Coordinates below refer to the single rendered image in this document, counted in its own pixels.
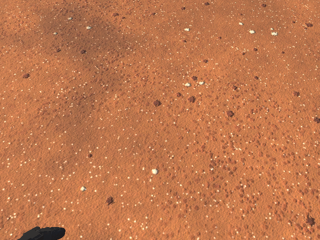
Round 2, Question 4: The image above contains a left robot hand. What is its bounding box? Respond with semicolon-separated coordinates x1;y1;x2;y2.
17;226;66;240

